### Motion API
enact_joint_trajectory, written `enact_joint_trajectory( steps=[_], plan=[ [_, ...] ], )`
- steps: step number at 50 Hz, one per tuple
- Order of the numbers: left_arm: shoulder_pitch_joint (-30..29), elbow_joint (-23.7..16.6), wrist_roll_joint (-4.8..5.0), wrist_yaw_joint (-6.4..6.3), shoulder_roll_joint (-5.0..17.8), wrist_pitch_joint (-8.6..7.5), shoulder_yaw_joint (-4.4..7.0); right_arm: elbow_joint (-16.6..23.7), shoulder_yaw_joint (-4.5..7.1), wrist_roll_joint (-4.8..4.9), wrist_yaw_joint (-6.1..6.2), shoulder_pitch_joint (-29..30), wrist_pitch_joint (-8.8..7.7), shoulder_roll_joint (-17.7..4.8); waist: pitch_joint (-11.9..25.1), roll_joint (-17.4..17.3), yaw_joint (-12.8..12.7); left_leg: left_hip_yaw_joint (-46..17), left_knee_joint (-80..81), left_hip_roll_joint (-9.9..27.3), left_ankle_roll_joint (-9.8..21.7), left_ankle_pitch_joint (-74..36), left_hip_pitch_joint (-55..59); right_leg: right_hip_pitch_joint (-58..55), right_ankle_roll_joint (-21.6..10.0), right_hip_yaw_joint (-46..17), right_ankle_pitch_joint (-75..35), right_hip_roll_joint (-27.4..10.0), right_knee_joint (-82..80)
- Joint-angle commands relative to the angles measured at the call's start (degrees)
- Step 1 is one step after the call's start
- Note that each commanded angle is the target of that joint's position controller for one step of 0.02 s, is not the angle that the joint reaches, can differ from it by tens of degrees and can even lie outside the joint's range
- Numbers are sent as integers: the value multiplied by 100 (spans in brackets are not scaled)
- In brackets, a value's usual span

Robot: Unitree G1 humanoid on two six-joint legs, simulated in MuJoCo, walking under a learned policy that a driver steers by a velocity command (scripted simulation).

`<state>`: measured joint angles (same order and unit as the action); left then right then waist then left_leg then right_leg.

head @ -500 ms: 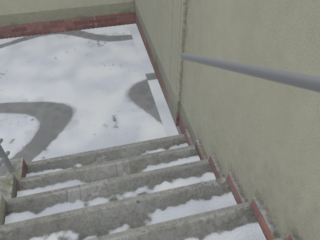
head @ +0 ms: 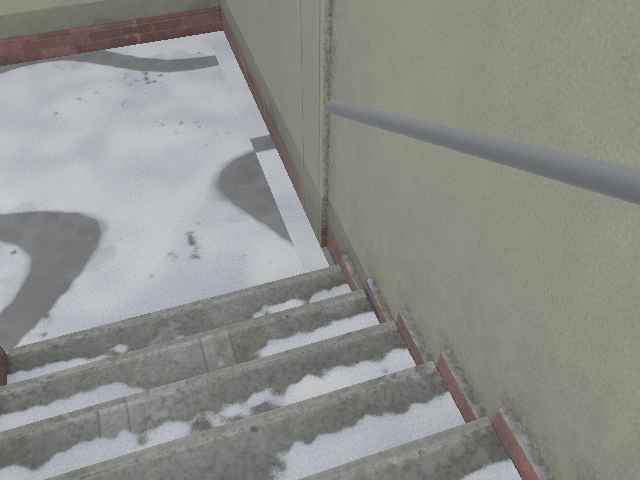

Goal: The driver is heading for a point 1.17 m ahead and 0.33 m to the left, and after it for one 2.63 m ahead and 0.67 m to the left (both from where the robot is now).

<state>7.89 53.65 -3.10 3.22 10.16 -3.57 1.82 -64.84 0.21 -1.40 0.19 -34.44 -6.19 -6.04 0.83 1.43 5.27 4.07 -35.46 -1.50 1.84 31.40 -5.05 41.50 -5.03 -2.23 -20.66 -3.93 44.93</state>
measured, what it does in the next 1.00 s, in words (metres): goes down, turning left: right foot 0.16 m lower, then left foot 0.16 m lower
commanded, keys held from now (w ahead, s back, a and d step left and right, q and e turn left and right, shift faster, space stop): w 0.26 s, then w+q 0.74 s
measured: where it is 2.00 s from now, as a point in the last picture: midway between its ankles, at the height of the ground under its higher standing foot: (206, 377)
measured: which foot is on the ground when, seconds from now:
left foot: down 0.00-0.20, up 0.22-0.70, down 0.72-1.00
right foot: up 0.00-0.18, down 0.20-0.74, up 0.76-1.00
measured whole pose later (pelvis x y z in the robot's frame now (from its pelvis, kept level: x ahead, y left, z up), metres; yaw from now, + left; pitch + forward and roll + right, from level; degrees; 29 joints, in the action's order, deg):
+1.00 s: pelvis +0.60 +0.00 -0.35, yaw +21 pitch +2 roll +3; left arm 5.4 48.0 -5.5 3.0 12.5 -5.7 -0.7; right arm -60.0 -2.4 -5.6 -1.5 -28.4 -8.1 -7.5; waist 2.3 2.4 5.8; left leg -2.2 -52.0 -6.8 3.4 36.3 -17.7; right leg 38.7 -1.3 -4.2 -19.0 -6.8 45.6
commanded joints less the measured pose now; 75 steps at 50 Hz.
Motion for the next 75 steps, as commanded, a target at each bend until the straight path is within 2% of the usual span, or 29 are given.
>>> enact_joint_trajectory(
  steps=[1,4,5,6,7,10,11,12,13,14,18,26,32,36,37,38,39,40,42,46,53,55,56,58,60,62,68,72,75],
  plan=[
    [-914,-338,292,-35,350,109,63,312,156,207,90,374,-39,-1055,-1044,-416,-68,-744,809,850,699,-1343,-2035,-1646,285,498,-1206,175,-1111],
    [-1363,-521,321,-75,377,237,84,210,190,12,147,120,62,-886,-1366,-672,313,-733,38,904,737,-1759,-1164,-1332,287,399,-720,-1,-1821],
    [-817,-553,-727,89,-66,161,-271,-153,-66,-561,-6,-559,17,-484,-1132,-405,142,-1144,-258,1245,781,-1020,-628,-1153,-57,-212,-283,-575,-2255],
    [-686,-578,-746,89,94,137,-158,-63,38,-470,-111,-366,5,-685,-1236,-513,30,-1359,-290,1386,933,-1468,-217,-1068,-140,68,381,-419,-2179],
    [-959,-349,405,-199,820,173,156,209,286,-79,146,218,140,-1159,-1341,-517,269,-926,-1104,929,867,-2755,-121,-1329,178,344,308,-214,-2631],
    [2270,770,249,-315,1093,143,387,-142,352,45,264,-356,378,-1044,594,551,-1013,-317,-6108,97,642,-1092,-1619,-5579,160,709,33,-200,-2435],
    [2741,815,160,-152,1464,44,389,-75,339,272,273,-1091,283,-655,1274,1623,-679,-564,-8101,-266,359,2674,-3851,-7550,-258,-217,-3840,-1447,9],
    [3018,820,295,-86,1831,84,553,361,297,434,287,-480,235,-875,2253,1499,-1119,-841,-8488,-140,342,2021,-5199,-8259,-1265,-1829,-1479,-2409,-548],
    [3216,726,-533,313,1503,-88,335,1046,53,-301,-415,313,43,-666,2201,860,-1426,-1256,-8324,-16,507,731,-5823,-7483,-2098,-3110,3304,-2441,-1849],
    [2051,691,-601,327,745,-128,195,872,111,-94,-444,865,-51,-739,-131,-344,-998,-1310,-7270,487,535,-781,-5998,-5253,-1350,-2081,4270,-1866,-2410],
    [962,343,-354,-177,-305,-439,-337,603,133,-461,-474,800,193,-695,-540,123,-134,-1492,-3597,916,668,-3776,-3591,-1138,-1015,-566,3137,-1141,-2852],
    [1877,759,-528,-208,124,-442,-379,931,7,-309,-564,1729,190,-735,-269,171,-295,-471,-1252,561,61,-6511,-1753,-401,-503,963,3069,-513,-1389],
    [2741,1007,-190,-413,266,-201,-254,1304,26,-272,-397,3153,264,-1014,-956,-184,-955,-575,876,827,127,-4201,-3263,-3477,-607,45,2620,-1373,-268],
    [1998,963,-467,-123,799,-55,-75,386,392,-247,-381,607,80,-1507,-482,-304,211,426,1853,254,404,-4594,556,-2413,-246,779,1355,-741,2667],
    [2489,1039,-471,99,656,-88,-41,-12,675,-358,-377,-880,57,-2110,341,-1424,609,-58,684,652,1236,-6895,2628,-881,170,1012,2957,-70,5370],
    [3036,868,-326,290,-176,-179,-208,-245,741,-388,-337,-1610,-3,-2614,1654,-1933,295,-1703,-452,1605,2391,-9730,4653,768,565,711,6629,573,7227],
    [1079,-80,3,233,147,-361,-109,-551,780,-438,-366,-2091,-135,-2462,1013,-966,1052,-2827,23,2007,2512,-8504,5139,2578,759,265,6787,685,7084],
    [-98,-694,164,118,540,-498,-25,-407,676,-334,-358,-1468,-146,-1913,317,-469,1036,-3004,290,2248,2230,-5952,4640,3706,823,-140,6513,299,6483],
    [246,-588,-157,-88,512,-437,-46,350,22,-411,-313,1103,-100,-404,-605,641,-354,-2261,675,1933,1543,-3448,722,2233,70,-894,4003,-628,3388],
    [1199,-253,-260,-5,-85,-136,-313,947,-94,-421,-264,1993,-204,-1026,-270,-380,-1109,-984,576,492,1435,-2910,-4916,-2801,138,472,1024,-39,2050],
    [599,-659,-153,-35,889,-26,-147,1235,-7,-358,-272,612,-47,-1615,-464,-65,-598,-2655,-2095,427,1047,-891,-2835,-3525,384,316,660,77,-2278],
    [2512,-94,-61,-85,1669,-242,232,1395,-9,-429,-558,835,53,-1459,356,406,-1368,-2255,-4878,-52,518,-2684,-3012,-5565,-494,43,-206,-456,-1971],
    [3135,68,-243,58,2027,-221,296,946,-92,-236,-682,-981,14,-325,2069,1746,-751,-1136,-7957,-682,90,1518,-4655,-7931,-2020,-915,-4826,-1850,90],
    [3235,152,-396,298,1994,-123,335,1828,155,127,-654,847,-3,-1318,715,1011,-1436,-893,-9666,-344,-46,1059,-7966,-6842,-2248,-2863,-1786,-2714,-1054],
    [2174,68,-207,219,536,-169,-114,1767,101,-122,-476,1258,63,-1079,-72,-417,-698,-1495,-7592,510,288,-1341,-7058,-4257,-1389,-1848,1273,-1989,-1588],
    [1337,35,-337,-5,-356,-282,-417,1651,21,-359,-600,1203,202,-694,-803,-294,-92,-1383,-5374,1163,583,-2930,-5525,-1709,-998,-677,1787,-1354,-2215],
    [2553,713,-401,-188,849,-552,-298,1610,235,-349,-795,1970,89,-1042,-278,-4,-434,-923,-3679,777,398,-3721,-4822,-2397,-806,-171,672,-1492,-1653],
    [4119,1556,-394,-468,186,-436,-389,1906,-9,-396,-598,2935,127,-694,-552,-55,-1137,-1641,-1705,871,283,-4584,-7857,-5927,-700,-585,996,-1576,-989],
    [3578,1116,-416,-449,-206,-375,-599,1916,-149,-363,-840,3463,178,-567,-800,-185,-1031,-405,-657,983,314,-6560,-4482,-3019,-313,1039,1984,-841,-1235]
  ],
)
Velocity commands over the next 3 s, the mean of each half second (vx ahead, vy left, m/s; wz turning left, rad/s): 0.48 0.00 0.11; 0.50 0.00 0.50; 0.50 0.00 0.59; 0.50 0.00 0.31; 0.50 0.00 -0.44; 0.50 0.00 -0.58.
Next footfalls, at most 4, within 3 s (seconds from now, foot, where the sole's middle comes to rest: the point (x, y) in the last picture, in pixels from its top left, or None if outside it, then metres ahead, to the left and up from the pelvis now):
0.20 right None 0.27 -0.14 -0.91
0.72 left None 0.51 0.09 -1.07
1.10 right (326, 438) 0.81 -0.07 -1.23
1.70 left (192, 420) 0.98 0.35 -1.39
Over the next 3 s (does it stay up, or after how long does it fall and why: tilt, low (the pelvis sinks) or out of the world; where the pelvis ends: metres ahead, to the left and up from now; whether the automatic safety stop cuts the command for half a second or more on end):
stays up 1.57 0.61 -0.98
